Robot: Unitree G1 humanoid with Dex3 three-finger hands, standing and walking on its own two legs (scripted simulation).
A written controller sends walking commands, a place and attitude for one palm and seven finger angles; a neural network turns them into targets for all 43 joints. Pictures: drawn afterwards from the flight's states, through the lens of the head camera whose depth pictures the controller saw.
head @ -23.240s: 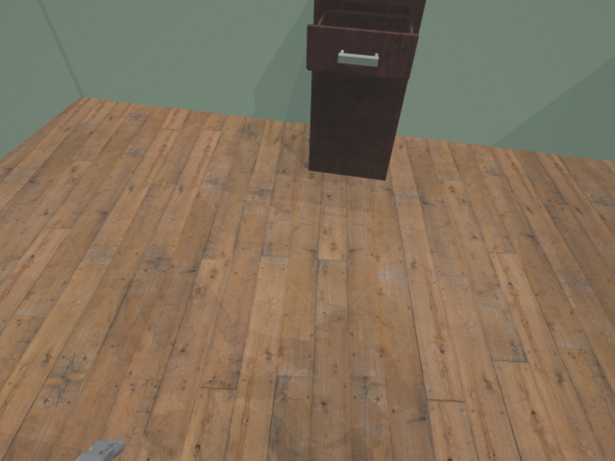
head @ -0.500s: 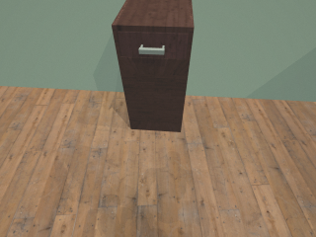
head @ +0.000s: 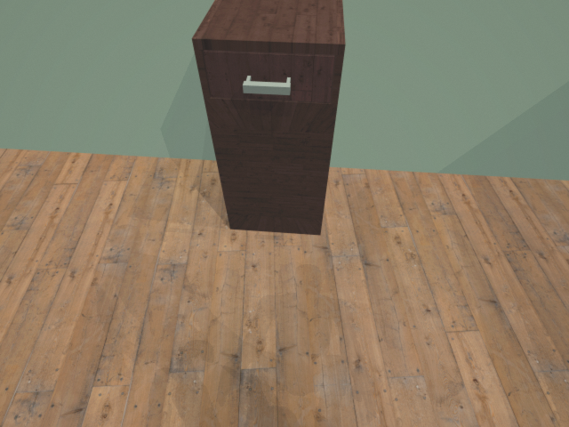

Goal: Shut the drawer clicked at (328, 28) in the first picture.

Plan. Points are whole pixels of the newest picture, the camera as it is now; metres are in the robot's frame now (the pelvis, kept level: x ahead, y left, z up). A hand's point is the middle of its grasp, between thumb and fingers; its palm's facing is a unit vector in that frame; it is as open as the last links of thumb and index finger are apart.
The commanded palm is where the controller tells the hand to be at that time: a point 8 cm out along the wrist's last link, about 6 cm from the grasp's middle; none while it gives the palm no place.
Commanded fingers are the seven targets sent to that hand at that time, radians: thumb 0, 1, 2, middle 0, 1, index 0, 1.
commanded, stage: look to check the result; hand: left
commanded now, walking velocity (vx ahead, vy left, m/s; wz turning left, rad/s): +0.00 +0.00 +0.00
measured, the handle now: (267, 83) +0.97 +0.10 -0.03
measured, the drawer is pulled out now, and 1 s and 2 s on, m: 0.00 0.00 0.00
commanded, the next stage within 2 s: stand and wait in 0.38 s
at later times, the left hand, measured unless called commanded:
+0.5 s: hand out of the picture +0.05 +0.19 -0.17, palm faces +0.02 -0.97 -0.25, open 7.4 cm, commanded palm none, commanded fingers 0.00 0.90 0.90 -0.20 -0.30 -0.20 -0.30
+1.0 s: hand out of the picture +0.07 +0.20 -0.16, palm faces +0.01 -0.96 -0.29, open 7.4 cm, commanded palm none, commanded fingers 0.00 0.90 0.90 -0.20 -0.30 -0.20 -0.30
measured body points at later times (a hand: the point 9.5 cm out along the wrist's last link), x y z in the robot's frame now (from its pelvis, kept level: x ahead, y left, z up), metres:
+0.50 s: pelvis +0.01 -0.01 +0.00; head +0.03 -0.02 +0.45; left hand +0.05 +0.24 -0.15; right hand +0.04 -0.26 -0.16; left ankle +0.00 +0.11 -0.75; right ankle +0.00 -0.10 -0.75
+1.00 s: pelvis +0.02 -0.02 +0.00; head +0.03 -0.03 +0.45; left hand +0.07 +0.25 -0.14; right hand +0.05 -0.28 -0.16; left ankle +0.00 +0.11 -0.75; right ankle +0.00 -0.10 -0.75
